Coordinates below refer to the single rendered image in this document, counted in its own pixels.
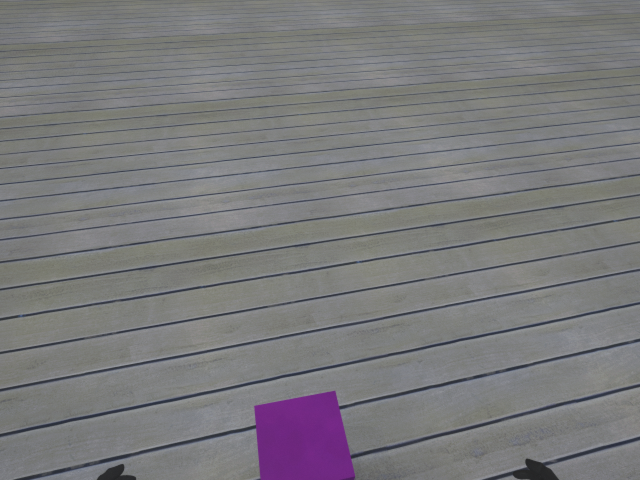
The carton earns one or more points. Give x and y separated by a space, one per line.
303 439

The right robot hand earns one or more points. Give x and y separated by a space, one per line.
537 472

